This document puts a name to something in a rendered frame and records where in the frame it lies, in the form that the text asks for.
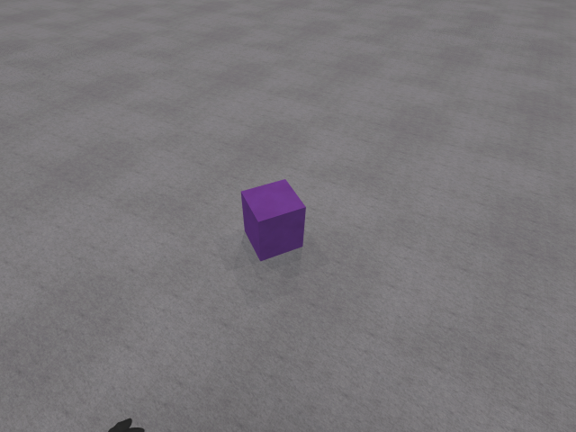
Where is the carton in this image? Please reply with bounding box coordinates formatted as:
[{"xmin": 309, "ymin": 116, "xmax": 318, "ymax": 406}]
[{"xmin": 241, "ymin": 179, "xmax": 306, "ymax": 261}]

